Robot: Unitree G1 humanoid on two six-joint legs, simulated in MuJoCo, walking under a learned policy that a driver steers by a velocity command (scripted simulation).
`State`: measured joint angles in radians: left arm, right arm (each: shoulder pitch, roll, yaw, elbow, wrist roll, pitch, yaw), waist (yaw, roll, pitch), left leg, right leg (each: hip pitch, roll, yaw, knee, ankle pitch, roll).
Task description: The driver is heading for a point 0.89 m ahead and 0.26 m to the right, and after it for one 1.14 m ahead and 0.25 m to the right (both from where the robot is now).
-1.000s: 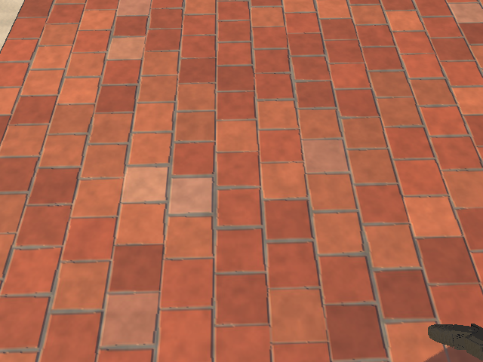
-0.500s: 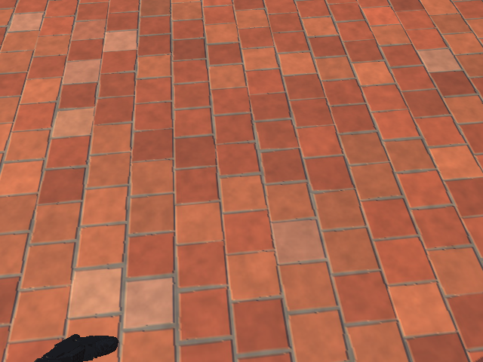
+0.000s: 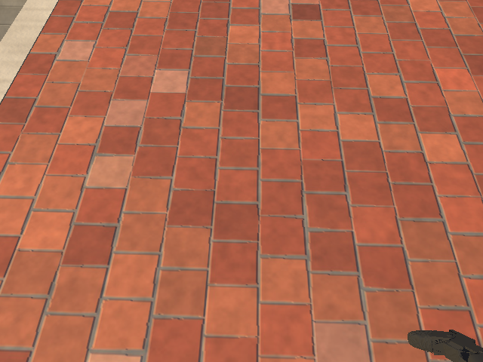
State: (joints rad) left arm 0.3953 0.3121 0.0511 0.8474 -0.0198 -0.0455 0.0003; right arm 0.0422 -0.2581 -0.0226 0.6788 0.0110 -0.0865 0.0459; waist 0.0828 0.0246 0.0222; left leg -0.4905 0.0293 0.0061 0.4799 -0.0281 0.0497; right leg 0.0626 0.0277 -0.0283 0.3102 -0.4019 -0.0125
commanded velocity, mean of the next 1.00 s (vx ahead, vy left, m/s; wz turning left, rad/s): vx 0.50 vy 0.00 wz -0.42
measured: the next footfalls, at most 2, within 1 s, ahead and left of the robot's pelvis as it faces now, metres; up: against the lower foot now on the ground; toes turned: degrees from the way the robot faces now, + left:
right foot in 0.56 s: +0.44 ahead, -0.15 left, +0.00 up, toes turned -17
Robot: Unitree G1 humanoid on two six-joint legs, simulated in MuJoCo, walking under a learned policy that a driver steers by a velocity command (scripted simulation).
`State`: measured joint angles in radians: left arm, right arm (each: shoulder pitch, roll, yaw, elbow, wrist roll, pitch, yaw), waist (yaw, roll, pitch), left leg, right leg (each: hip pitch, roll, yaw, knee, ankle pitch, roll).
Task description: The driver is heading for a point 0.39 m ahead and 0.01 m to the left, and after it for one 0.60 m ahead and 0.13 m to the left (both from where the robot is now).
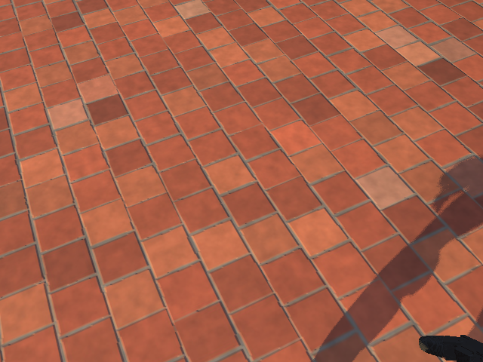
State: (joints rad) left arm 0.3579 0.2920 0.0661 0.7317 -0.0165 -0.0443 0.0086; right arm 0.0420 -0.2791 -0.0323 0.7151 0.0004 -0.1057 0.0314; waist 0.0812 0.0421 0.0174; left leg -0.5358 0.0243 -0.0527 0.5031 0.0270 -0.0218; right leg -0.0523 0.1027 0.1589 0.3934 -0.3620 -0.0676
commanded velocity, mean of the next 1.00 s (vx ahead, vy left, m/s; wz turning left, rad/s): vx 0.46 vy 0.00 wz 0.12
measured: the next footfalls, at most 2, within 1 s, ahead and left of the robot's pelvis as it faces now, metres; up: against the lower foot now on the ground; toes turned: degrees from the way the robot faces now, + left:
left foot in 0.04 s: +0.20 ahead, +0.13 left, +0.00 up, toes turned -2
right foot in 0.56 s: +0.47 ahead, -0.13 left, +0.00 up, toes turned +1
